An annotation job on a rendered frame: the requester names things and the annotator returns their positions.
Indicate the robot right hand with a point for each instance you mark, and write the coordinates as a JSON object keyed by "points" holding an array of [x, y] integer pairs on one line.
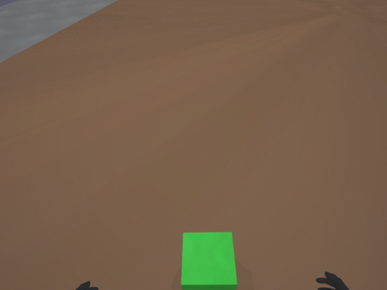
{"points": [[332, 280]]}

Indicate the carton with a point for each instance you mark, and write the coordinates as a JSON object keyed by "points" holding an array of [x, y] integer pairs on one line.
{"points": [[208, 261]]}

